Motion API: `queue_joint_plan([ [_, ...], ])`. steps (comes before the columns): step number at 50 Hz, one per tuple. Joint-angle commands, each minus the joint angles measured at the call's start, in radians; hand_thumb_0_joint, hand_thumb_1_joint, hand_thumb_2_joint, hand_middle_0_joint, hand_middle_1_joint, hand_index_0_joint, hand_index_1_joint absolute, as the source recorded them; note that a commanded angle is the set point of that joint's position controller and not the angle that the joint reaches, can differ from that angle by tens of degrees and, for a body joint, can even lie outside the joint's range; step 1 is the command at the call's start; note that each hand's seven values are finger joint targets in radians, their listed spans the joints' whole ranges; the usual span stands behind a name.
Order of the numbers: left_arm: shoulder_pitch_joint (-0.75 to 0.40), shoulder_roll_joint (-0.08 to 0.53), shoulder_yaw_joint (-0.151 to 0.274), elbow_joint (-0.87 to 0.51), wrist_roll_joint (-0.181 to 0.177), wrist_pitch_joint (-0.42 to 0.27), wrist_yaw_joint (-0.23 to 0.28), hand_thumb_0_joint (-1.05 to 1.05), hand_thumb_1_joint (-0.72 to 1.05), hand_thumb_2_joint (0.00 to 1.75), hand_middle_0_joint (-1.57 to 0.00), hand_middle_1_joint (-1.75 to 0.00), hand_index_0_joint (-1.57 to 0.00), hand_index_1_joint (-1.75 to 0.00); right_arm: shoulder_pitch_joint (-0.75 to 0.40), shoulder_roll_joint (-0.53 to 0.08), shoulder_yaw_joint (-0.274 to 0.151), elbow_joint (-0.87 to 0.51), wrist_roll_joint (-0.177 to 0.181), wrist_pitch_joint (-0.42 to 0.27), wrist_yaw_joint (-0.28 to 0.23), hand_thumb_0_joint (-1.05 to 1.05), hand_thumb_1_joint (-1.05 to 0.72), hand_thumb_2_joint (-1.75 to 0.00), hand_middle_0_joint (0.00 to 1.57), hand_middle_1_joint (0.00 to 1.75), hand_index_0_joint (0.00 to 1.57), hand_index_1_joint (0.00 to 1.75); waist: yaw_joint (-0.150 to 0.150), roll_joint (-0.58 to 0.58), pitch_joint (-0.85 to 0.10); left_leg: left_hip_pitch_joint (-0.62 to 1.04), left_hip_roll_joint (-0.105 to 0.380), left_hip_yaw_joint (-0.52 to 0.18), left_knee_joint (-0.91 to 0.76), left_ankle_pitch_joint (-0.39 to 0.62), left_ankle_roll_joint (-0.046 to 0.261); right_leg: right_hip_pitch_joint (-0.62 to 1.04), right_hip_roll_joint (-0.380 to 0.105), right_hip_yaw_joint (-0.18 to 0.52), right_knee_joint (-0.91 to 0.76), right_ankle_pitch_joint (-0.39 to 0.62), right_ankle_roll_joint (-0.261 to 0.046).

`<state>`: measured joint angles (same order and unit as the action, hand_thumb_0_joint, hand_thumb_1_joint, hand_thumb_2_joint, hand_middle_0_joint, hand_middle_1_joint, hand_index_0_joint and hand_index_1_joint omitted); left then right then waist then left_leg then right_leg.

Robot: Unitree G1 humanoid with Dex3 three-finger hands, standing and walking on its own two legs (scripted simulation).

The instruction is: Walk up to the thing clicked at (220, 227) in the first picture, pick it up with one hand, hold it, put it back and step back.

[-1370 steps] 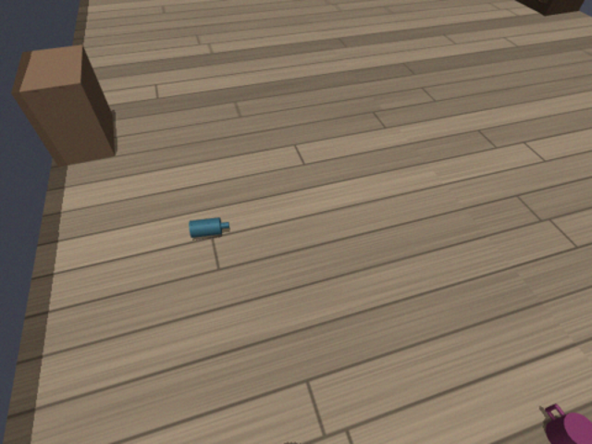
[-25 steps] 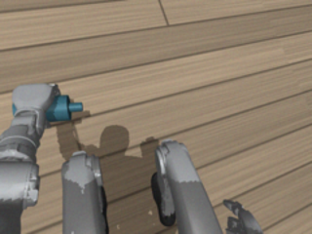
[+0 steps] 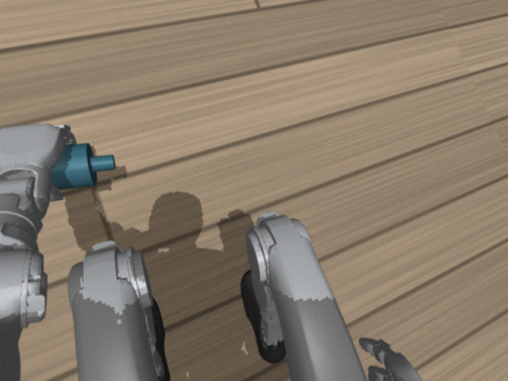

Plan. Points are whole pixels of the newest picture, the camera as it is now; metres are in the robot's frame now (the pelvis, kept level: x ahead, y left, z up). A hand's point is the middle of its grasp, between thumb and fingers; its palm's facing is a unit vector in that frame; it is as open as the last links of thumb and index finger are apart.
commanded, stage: lower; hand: left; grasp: from above
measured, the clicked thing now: (61, 167) +0.46 +0.23 -0.21
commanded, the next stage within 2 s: rest in 0.42 s
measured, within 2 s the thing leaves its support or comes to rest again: neither
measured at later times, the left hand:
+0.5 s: hand (58, 174) +0.46 +0.25 -0.24, palm faces -0.47 -0.04 -0.88, open 10.0 cm
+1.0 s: hand (69, 175) +0.47 +0.24 -0.28, palm faces -0.47 -0.07 -0.88, open 10.0 cm
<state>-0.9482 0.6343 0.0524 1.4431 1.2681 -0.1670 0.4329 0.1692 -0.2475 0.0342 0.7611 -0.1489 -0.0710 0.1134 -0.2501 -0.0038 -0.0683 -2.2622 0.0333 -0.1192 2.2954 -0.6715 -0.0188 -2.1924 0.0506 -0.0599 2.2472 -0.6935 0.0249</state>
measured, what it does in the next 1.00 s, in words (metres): lowers itself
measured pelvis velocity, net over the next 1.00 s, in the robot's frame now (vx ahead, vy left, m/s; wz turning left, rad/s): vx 0.00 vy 0.00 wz -0.08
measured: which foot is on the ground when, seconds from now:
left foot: down 0.00-1.00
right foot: down 0.00-1.00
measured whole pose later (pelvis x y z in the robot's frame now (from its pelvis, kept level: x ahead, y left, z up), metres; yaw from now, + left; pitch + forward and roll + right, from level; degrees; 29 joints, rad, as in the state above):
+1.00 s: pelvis +0.00 +0.00 -0.05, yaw -5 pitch +32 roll -10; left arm -0.98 0.79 0.13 1.56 1.29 -0.20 0.54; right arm 0.12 -0.29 0.15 0.73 -0.21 -0.14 0.18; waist -0.32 -0.07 0.09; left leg -2.36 0.03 -0.21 2.50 -0.71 -0.03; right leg -2.27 0.07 -0.13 2.40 -0.70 0.03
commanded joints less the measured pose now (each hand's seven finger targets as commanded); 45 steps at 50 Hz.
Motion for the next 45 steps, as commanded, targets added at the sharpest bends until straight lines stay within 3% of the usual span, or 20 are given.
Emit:
queue_joint_plan([
  [1,-0.400,0.263,0.026,-0.170,-0.013,0.002,0.058,0.00,0.75,0.82,-1.15,-0.56,-1.13,-0.58,0.208,-0.245,-0.065,-0.006,0.002,-0.005,-0.009,0.00,-0.91,-0.90,0.20,0.30,0.20,0.30,-0.008,0.292,-0.741,0.536,-0.020,0.088,-0.189,0.181,0.046,0.353,0.012,-0.068,-0.241,0.270,-0.051],
  [5,-0.404,0.295,0.030,-0.157,-0.014,0.000,0.052,0.00,0.74,0.81,-1.13,-0.57,-1.12,-0.59,0.203,-0.254,-0.059,-0.006,0.003,-0.005,-0.008,0.00,-0.91,-0.90,0.20,0.30,0.20,0.30,-0.004,0.290,-0.716,0.494,-0.020,0.088,-0.176,0.148,0.048,0.344,0.016,-0.074,-0.231,0.234,-0.053],
  [9,-0.410,0.265,0.003,-0.114,-0.014,-0.004,0.048,0.00,0.75,0.82,-1.16,-0.54,-1.14,-0.57,0.196,-0.252,-0.045,-0.005,0.001,-0.004,-0.006,0.00,-0.91,-0.90,0.20,0.30,0.20,0.30,-0.022,0.275,-0.682,0.466,-0.019,0.080,-0.157,0.148,0.049,0.329,0.023,-0.083,-0.213,0.241,-0.053],
  [12,-0.391,0.296,0.023,-0.092,-0.016,-0.011,0.053,0.00,0.74,0.80,-1.15,-0.54,-1.13,-0.56,0.196,-0.259,-0.037,-0.004,-0.002,-0.006,-0.004,0.00,-0.91,-0.90,0.20,0.30,0.20,0.30,-0.012,0.272,-0.673,0.463,-0.018,0.077,-0.135,0.175,0.048,0.328,0.022,-0.089,-0.193,0.264,-0.050],
  [13,-0.413,0.298,0.023,-0.107,-0.013,-0.016,0.055,0.00,0.76,0.82,-1.16,-0.54,-1.14,-0.57,0.200,-0.265,-0.038,-0.005,-0.007,-0.008,-0.002,0.00,-0.90,-0.90,0.20,0.30,0.20,0.30,-0.029,0.278,-0.677,0.467,-0.017,0.073,-0.126,0.175,0.047,0.318,0.021,-0.097,-0.182,0.261,-0.051],
  [15,-0.407,0.283,0.010,-0.102,-0.009,-0.023,0.056,0.00,0.77,0.80,-1.17,-0.55,-1.15,-0.57,0.189,-0.267,-0.035,-0.010,-0.009,-0.011,0.001,0.00,-0.91,-0.90,0.20,0.30,0.20,0.30,-0.033,0.297,-0.659,0.467,-0.016,0.069,-0.121,0.166,0.044,0.296,0.024,-0.104,-0.168,0.255,-0.054],
  [18,-0.388,0.325,0.037,-0.110,0.000,-0.031,0.072,0.00,0.77,0.76,-1.15,-0.55,-1.15,-0.56,0.192,-0.276,-0.028,-0.014,-0.014,-0.011,0.004,0.00,-0.91,-0.90,0.20,0.30,0.20,0.30,-0.026,0.325,-0.693,0.476,-0.016,0.065,-0.114,0.190,0.039,0.324,0.028,-0.108,-0.147,0.276,-0.053],
  [24,-0.384,0.346,0.057,-0.148,-0.003,-0.024,0.102,0.00,0.77,0.78,-1.15,-0.57,-1.14,-0.58,0.182,-0.279,-0.024,-0.017,-0.024,-0.012,0.013,0.00,-0.90,-0.90,0.20,0.30,0.20,0.30,-0.026,0.350,-0.704,0.460,-0.009,0.069,-0.080,0.202,0.041,0.333,0.033,-0.106,-0.133,0.299,-0.049],
  [29,-0.387,0.336,0.043,-0.098,0.001,-0.018,0.109,0.00,0.73,0.78,-1.13,-0.52,-1.12,-0.53,0.181,-0.288,-0.014,-0.014,-0.030,-0.023,0.020,0.00,-0.90,-0.90,0.20,0.30,0.20,0.30,-0.055,0.339,-0.641,0.446,-0.008,0.054,-0.067,0.163,0.040,0.274,0.035,-0.126,-0.119,0.262,-0.054],
  [31,-0.369,0.339,0.049,-0.079,-0.008,-0.018,0.119,0.00,0.71,0.76,-1.11,-0.51,-1.10,-0.53,0.181,-0.292,-0.006,-0.016,-0.030,-0.027,0.023,0.00,-0.90,-0.90,0.20,0.30,0.20,0.30,-0.051,0.322,-0.620,0.416,-0.008,0.051,-0.061,0.159,0.041,0.282,0.036,-0.129,-0.117,0.255,-0.054],
  [36,-0.372,0.376,0.071,-0.098,-0.007,-0.023,0.132,0.00,0.75,0.78,-1.13,-0.54,-1.12,-0.55,0.186,-0.303,0.008,-0.019,-0.038,-0.039,0.036,0.00,-0.90,-0.90,0.20,0.30,0.20,0.30,-0.064,0.342,-0.650,0.438,-0.004,0.045,-0.044,0.207,0.038,0.325,0.038,-0.139,-0.103,0.303,-0.049],
  [38,-0.356,0.362,0.063,-0.063,0.001,-0.020,0.135,0.00,0.76,0.78,-1.13,-0.56,-1.12,-0.56,0.183,-0.306,0.017,-0.018,-0.044,-0.047,0.040,0.00,-0.90,-0.90,0.20,0.30,0.20,0.30,-0.073,0.338,-0.625,0.445,-0.003,0.045,-0.029,0.225,0.037,0.316,0.039,-0.143,-0.099,0.322,-0.050],
  [39,-0.374,0.398,0.085,-0.108,-0.005,-0.027,0.143,0.00,0.75,0.79,-1.12,-0.57,-1.11,-0.57,0.186,-0.311,0.018,-0.015,-0.044,-0.044,0.041,0.00,-0.90,-0.90,0.20,0.30,0.20,0.30,-0.064,0.361,-0.657,0.443,0.000,0.041,-0.033,0.232,0.037,0.339,0.043,-0.143,-0.100,0.331,-0.048],
  [40,-0.328,0.378,0.076,-0.051,-0.005,-0.021,0.146,0.00,0.73,0.79,-1.12,-0.56,-1.11,-0.57,0.177,-0.308,0.021,-0.020,-0.042,-0.044,0.044,0.00,-0.90,-0.90,0.20,0.30,0.20,0.30,-0.057,0.358,-0.658,0.450,0.001,0.039,-0.032,0.238,0.036,0.340,0.044,-0.141,-0.092,0.338,-0.049],
  [42,-0.368,0.379,0.071,-0.059,0.001,-0.025,0.153,0.00,0.76,0.79,-1.12,-0.58,-1.12,-0.58,0.181,-0.314,0.025,-0.015,-0.052,-0.054,0.049,0.00,-0.90,-0.90,0.20,0.30,0.20,0.30,-0.085,0.360,-0.619,0.448,0.001,0.039,-0.016,0.227,0.035,0.314,0.045,-0.151,-0.095,0.326,-0.050],
  [45,-0.360,0.404,0.087,-0.051,0.004,-0.028,0.161,0.00,0.76,0.76,-1.12,-0.55,-1.12,-0.55,0.178,-0.324,0.033,-0.017,-0.053,-0.061,0.055,0.00,-0.90,-0.90,0.20,0.30,0.20,0.30,-0.082,0.386,-0.611,0.455,-0.001,0.031,-0.025,0.230,0.030,0.314,0.045,-0.161,-0.081,0.323,-0.054],
])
